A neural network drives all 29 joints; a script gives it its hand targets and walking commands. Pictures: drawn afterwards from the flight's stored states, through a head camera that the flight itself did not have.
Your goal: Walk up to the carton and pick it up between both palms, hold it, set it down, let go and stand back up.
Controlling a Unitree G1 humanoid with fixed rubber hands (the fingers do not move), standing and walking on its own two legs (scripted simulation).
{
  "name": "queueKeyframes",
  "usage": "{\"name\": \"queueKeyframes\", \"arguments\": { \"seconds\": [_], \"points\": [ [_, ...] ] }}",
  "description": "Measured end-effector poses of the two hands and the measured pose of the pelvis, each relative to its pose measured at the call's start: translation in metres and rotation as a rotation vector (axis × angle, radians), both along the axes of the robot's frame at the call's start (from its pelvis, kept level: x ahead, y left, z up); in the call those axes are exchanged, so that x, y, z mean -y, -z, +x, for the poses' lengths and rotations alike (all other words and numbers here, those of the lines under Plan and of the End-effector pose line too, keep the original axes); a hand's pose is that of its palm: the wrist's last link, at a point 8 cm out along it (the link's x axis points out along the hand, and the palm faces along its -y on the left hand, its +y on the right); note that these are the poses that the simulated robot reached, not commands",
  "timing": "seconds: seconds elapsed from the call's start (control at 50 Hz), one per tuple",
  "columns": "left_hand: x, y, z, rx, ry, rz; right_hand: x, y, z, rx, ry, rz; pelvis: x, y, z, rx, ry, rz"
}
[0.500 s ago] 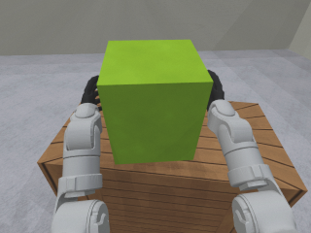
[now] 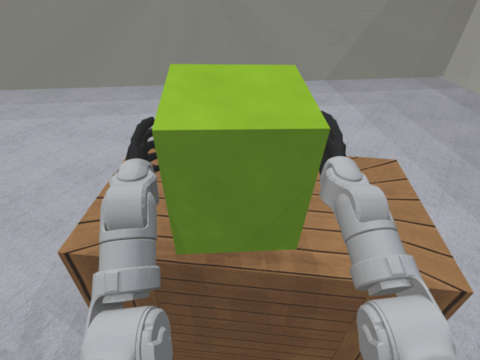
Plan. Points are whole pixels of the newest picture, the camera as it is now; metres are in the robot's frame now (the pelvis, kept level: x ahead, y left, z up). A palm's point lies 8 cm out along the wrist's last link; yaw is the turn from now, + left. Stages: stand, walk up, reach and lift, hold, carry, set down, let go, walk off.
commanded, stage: hold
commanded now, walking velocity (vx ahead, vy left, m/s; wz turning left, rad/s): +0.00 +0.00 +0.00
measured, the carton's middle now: (235, 159) +0.40 +0.00 +0.19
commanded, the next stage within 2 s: none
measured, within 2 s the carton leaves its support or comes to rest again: neither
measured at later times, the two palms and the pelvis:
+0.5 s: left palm (137, 164) +0.36 +0.15 +0.21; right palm (327, 155) +0.37 -0.15 +0.22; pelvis +0.00 +0.00 +0.00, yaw +0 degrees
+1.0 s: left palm (137, 167) +0.36 +0.16 +0.20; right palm (326, 159) +0.36 -0.14 +0.21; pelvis +0.01 +0.00 +0.00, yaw +0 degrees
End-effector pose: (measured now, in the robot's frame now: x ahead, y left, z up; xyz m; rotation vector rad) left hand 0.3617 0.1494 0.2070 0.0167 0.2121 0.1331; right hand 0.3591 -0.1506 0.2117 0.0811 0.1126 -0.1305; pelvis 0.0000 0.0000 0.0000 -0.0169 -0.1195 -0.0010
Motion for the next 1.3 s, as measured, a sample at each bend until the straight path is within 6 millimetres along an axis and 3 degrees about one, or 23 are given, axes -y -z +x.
{"name": "queueKeyframes", "arguments": {
  "seconds": [0.62,1.3],
  "points": [
    [-0.0037,0.0019,0.0047,-0.003,-0.009,0.001,-0.0037,-0.0014,0.0087,-0.002,-0.013,-0.011,0.0034,-0.0005,0.0038,-0.014,-0.006,-0.001],
    [-0.0033,0.0015,-0.0004,0.011,-0.001,0.000,-0.0033,0.0006,0.0002,0.012,0.000,-0.006,-0.0005,-0.0002,0.0028,0.005,-0.003,-0.002]
  ]
}}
